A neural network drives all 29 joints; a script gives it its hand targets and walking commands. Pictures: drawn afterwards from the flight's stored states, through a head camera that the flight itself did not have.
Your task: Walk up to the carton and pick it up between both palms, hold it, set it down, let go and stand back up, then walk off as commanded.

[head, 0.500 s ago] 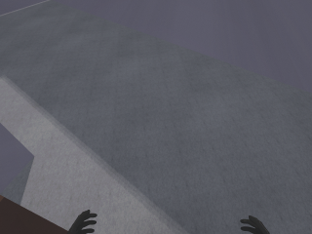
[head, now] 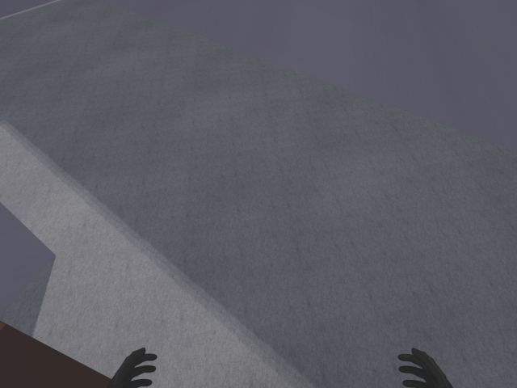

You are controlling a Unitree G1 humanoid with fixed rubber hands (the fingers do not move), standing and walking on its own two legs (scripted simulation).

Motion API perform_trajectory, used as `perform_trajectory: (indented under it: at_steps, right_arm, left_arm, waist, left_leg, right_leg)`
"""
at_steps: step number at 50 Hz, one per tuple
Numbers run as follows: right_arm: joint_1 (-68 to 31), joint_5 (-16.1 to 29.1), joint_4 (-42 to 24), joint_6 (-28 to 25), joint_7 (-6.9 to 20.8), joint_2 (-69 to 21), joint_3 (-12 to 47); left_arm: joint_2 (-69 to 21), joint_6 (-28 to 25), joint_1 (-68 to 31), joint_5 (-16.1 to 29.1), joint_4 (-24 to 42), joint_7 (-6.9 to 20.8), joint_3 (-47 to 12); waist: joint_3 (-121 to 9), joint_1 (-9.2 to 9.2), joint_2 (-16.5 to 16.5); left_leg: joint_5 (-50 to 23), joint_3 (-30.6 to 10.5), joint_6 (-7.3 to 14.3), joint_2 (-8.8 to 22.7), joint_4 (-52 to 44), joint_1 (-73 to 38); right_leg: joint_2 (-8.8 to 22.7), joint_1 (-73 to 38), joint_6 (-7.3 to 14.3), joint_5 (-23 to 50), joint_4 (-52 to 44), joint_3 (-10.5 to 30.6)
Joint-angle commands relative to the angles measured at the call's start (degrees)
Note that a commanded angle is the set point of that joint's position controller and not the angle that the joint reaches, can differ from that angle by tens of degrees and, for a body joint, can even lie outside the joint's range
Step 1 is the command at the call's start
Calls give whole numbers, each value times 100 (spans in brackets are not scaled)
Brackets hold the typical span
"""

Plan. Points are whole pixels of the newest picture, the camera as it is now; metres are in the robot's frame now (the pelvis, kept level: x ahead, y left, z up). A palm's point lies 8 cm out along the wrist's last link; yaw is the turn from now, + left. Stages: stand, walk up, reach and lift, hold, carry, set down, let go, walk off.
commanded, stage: stand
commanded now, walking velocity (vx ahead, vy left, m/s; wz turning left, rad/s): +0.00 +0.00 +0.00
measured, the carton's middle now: out of the picture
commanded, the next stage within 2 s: walk up in 1.72 s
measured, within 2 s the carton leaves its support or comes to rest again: neither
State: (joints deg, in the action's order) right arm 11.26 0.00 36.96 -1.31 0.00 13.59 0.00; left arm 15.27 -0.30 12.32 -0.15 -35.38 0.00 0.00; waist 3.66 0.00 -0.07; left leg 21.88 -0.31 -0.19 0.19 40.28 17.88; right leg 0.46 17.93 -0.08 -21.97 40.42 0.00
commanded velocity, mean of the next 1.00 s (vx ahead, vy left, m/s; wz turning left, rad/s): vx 0.00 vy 0.00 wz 0.00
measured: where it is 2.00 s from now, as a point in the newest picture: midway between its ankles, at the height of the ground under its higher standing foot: outside the picture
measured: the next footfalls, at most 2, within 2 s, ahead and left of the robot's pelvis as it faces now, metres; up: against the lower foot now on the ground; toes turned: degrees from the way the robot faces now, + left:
none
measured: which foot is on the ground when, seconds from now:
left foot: down 0.00-1.00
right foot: down 0.00-1.00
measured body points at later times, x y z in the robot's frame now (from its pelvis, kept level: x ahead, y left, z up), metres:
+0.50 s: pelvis +0.00 +0.00 +0.00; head +0.03 +0.00 +0.45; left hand +0.14 +0.26 -0.10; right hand +0.14 -0.25 -0.11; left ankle +0.00 +0.12 -0.72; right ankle +0.00 -0.12 -0.72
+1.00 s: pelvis -0.01 +0.00 +0.00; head +0.01 +0.00 +0.45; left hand +0.13 +0.26 -0.11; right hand +0.13 -0.25 -0.11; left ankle +0.00 +0.12 -0.72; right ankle +0.00 -0.12 -0.72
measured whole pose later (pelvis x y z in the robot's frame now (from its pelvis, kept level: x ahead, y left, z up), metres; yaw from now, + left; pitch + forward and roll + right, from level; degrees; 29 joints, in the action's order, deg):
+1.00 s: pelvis -0.01 +0.00 +0.00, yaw +0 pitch -1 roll +0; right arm 10.8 0.0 42.4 -1.6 0.0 13.8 0.0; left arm 15.8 -0.7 12.3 -0.2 -39.6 0.0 0.0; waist 3.2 0.0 -0.4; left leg 21.3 -0.3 -0.2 0.2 40.3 17.9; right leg 0.5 17.9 -0.1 -21.4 40.4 0.0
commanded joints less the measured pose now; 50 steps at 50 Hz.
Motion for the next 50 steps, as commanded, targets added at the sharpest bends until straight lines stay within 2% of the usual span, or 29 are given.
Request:
perform_trajectory:
  at_steps: [1,6,8,9,11,12,14,16,17,18,21,24,25,28,30,31,33,35,36,37,38,39,41,42,44,45,48,49,50]
  right_arm:
    - [-267,-134,-143,-184,-97,1513,-535]
    - [-289,-118,-119,-213,-63,1474,-505]
    - [-351,-139,-161,-200,-64,1567,-563]
    - [-389,-126,-129,-214,-52,1516,-550]
    - [-242,-114,-65,-198,-68,1677,-596]
    - [-383,-120,-86,-180,-78,1592,-566]
    - [-318,-147,-18,-213,-84,1556,-538]
    - [-387,-131,-61,-216,-60,1475,-539]
    - [-422,-144,-29,-194,-80,1641,-542]
    - [-348,-91,-46,-180,-60,1482,-507]
    - [-269,-134,127,-216,-52,1548,-516]
    - [-282,-119,83,-233,-72,1617,-537]
    - [-241,-65,131,-243,-66,1661,-577]
    - [-368,-102,117,-218,-88,1656,-547]
    - [-413,-124,155,-210,-106,1623,-532]
    - [-306,-109,153,-234,-96,1559,-536]
    - [-447,-86,194,-236,-73,1604,-539]
    - [-287,-88,202,-254,-79,1539,-515]
    - [-295,-108,212,-232,-87,1614,-557]
    - [-251,-109,260,-224,-89,1614,-525]
    - [-246,-96,331,-228,-96,1643,-522]
    - [-321,-104,295,-210,-100,1641,-554]
    - [-371,-144,255,-235,-87,1533,-536]
    - [-343,-165,260,-217,-68,1497,-490]
    - [-399,-135,323,-231,-59,1614,-543]
    - [-329,-142,332,-217,-64,1627,-539]
    - [-379,-123,369,-243,-82,1467,-479]
    - [-293,-117,377,-247,-80,1437,-465]
    - [-378,-91,351,-242,-72,1449,-473]
  left_arm:
    - [1357,-300,-189,-70,9,-81,530]
    - [1439,-318,-136,-89,-29,-94,561]
    - [1504,-293,-272,-106,7,-90,577]
    - [1379,-323,-247,-108,44,-75,563]
    - [1392,-329,-187,-49,50,-44,556]
    - [1472,-322,-284,-92,-5,-63,559]
    - [1451,-354,-318,-100,14,-75,577]
    - [1487,-348,-262,-78,-3,-68,588]
    - [1461,-338,-234,-93,-27,-42,566]
    - [1522,-333,-212,-88,-80,-53,573]
    - [1472,-375,-136,-53,-149,-47,558]
    - [1464,-340,-168,-56,-155,-61,558]
    - [1480,-356,-216,-62,-76,-70,588]
    - [1451,-317,-210,-37,-195,-56,551]
    - [1398,-366,-216,-70,-164,-58,551]
    - [1421,-341,-188,-59,-189,-85,535]
    - [1497,-342,-125,-65,-212,-55,535]
    - [1538,-319,-163,-87,-286,-80,564]
    - [1487,-323,-183,-110,-282,-74,550]
    - [1470,-344,-132,-65,-237,-82,553]
    - [1497,-317,-198,-97,-329,-79,532]
    - [1430,-310,-100,-50,-346,-74,516]
    - [1483,-333,-236,-99,-320,-91,559]
    - [1586,-336,-252,-82,-382,-83,553]
    - [1414,-309,-213,-88,-380,-69,496]
    - [1449,-342,-134,-70,-391,-46,514]
    - [1479,-317,-360,-59,-447,-58,524]
    - [1510,-332,-218,-80,-515,-67,541]
    - [1524,-318,-274,-77,-504,-85,529]
  waist:
    - [-1001,6,49]
    - [-947,-10,-114]
    - [-885,-35,53]
    - [-855,28,-109]
    - [-1085,24,-44]
    - [-906,13,-190]
    - [-850,-47,90]
    - [-935,-33,-58]
    - [-829,99,65]
    - [-919,-13,-154]
    - [-958,3,133]
    - [-1115,-31,22]
    - [-1111,28,-166]
    - [-972,30,181]
    - [-1056,91,-90]
    - [-1036,23,-60]
    - [-1060,105,122]
    - [-1055,-18,-123]
    - [-1034,28,-123]
    - [-1025,75,-87]
    - [-913,4,9]
    - [-1014,7,105]
    - [-1028,4,-45]
    - [-683,20,104]
    - [-843,7,19]
    - [-859,42,188]
    - [-819,1,-153]
    - [-875,-1,109]
    - [-890,-23,176]
  left_leg:
    - [-1680,-471,441,507,-499,-301]
    - [-1776,-463,458,430,-422,-153]
    - [-1730,-446,431,420,-477,-294]
    - [-1619,-449,439,442,-520,-200]
    - [-1717,-570,451,503,-478,-348]
    - [-1573,-456,429,417,-515,-226]
    - [-1552,-498,428,447,-598,-212]
    - [-1789,-476,445,440,-556,-308]
    - [-1853,-552,488,476,-589,-194]
    - [-1693,-462,430,461,-564,-255]
    - [-1905,-515,476,500,-549,-433]
    - [-2075,-536,468,494,-484,-413]
    - [-2020,-591,474,492,-559,-377]
    - [-2047,-575,487,509,-638,-344]
    - [-1976,-561,492,500,-646,-300]
    - [-2133,-499,454,491,-585,-405]
    - [-2199,-564,501,519,-540,-279]
    - [-2130,-530,440,440,-596,-326]
    - [-2049,-465,425,418,-543,-347]
    - [-2017,-532,448,484,-597,-366]
    - [-2017,-538,435,509,-606,-452]
    - [-2059,-551,460,495,-601,-487]
    - [-1894,-509,481,470,-557,-473]
    - [-1849,-567,508,518,-671,-343]
    - [-1733,-602,506,512,-721,-360]
    - [-1664,-596,484,531,-730,-290]
    - [-1745,-601,512,526,-780,-338]
    - [-1849,-599,503,497,-817,-514]
    - [-2041,-593,485,558,-760,-439]
  right_leg:
    - [555,-393,442,1653,-618,447]
    - [540,-552,421,1809,-637,407]
    - [591,-288,476,1711,-702,484]
    - [519,-368,459,1605,-696,421]
    - [514,-421,418,1608,-722,375]
    - [519,-397,412,1658,-812,381]
    - [591,-374,443,1611,-792,529]
    - [483,-359,426,1727,-663,390]
    - [497,-402,423,1721,-704,370]
    - [582,-431,432,1666,-789,472]
    - [544,-417,434,1931,-665,500]
    - [568,-564,443,2128,-621,443]
    - [548,-573,468,2095,-677,474]
    - [541,-506,462,1886,-659,417]
    - [529,-663,407,1905,-667,357]
    - [598,-572,452,2053,-669,442]
    - [538,-669,445,2149,-685,383]
    - [630,-630,478,2099,-724,479]
    - [617,-654,482,2177,-780,465]
    - [597,-555,466,2081,-681,442]
    - [651,-428,490,1894,-780,567]
    - [563,-450,445,1931,-739,401]
    - [569,-344,469,1859,-753,458]
    - [565,-228,447,1658,-857,549]
    - [561,-297,459,1579,-882,513]
    - [545,-440,456,1631,-788,513]
    - [611,-386,437,1626,-876,511]
    - [602,-325,456,1575,-864,571]
    - [596,-448,453,1827,-842,502]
